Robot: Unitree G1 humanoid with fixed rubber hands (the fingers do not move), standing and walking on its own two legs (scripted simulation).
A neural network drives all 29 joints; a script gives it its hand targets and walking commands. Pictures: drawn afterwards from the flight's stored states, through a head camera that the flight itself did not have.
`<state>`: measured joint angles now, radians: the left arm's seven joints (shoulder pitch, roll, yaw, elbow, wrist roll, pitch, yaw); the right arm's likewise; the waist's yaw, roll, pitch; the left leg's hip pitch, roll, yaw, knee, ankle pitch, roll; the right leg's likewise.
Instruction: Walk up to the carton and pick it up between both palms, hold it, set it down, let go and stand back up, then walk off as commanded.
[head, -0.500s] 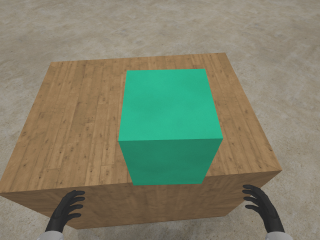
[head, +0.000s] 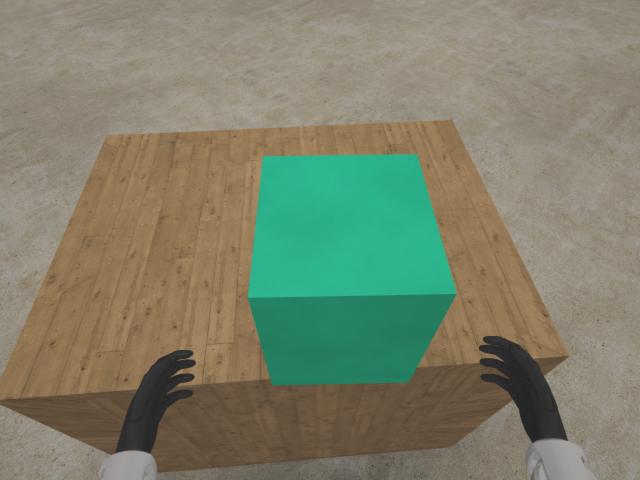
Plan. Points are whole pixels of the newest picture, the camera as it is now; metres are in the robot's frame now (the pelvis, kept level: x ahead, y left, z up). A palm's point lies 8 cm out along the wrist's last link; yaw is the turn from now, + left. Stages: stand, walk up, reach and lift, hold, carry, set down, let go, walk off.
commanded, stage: reach and lift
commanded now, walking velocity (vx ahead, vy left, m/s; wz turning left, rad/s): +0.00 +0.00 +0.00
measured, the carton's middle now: (340, 276) +0.38 -0.02 +0.02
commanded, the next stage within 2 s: none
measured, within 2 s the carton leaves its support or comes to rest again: neither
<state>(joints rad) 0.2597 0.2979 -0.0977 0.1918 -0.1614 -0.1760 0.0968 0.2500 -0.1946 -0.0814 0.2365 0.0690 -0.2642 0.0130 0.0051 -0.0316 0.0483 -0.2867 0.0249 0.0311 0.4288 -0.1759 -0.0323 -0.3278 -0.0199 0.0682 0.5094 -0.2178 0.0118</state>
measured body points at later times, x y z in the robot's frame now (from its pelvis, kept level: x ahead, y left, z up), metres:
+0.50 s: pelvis +0.00 -0.01 +0.00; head +0.05 -0.01 +0.45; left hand +0.30 +0.20 +0.05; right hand +0.26 -0.23 +0.04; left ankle +0.03 +0.14 -0.74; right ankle +0.03 -0.13 -0.74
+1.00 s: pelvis +0.01 -0.01 +0.00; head +0.05 -0.01 +0.45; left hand +0.37 +0.19 +0.12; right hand +0.35 -0.21 +0.09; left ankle +0.03 +0.14 -0.74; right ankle +0.03 -0.13 -0.74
